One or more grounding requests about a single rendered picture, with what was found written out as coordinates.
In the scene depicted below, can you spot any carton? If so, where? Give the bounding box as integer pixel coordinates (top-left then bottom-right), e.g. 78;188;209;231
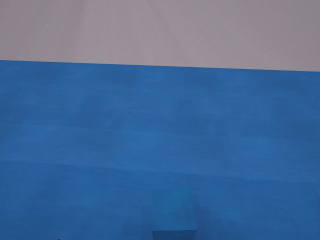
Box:
152;188;197;240

